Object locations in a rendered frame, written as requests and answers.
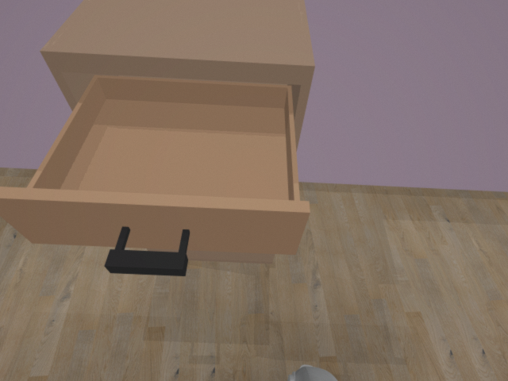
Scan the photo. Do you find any drawer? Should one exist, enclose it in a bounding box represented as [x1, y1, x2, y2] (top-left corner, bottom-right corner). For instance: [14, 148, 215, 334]
[0, 75, 310, 255]

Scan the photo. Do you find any cabinet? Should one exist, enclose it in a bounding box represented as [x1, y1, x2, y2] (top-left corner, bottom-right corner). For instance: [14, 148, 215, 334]
[40, 0, 315, 264]

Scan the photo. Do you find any handle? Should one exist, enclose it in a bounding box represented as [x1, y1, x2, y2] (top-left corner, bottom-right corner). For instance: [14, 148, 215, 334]
[105, 227, 190, 276]

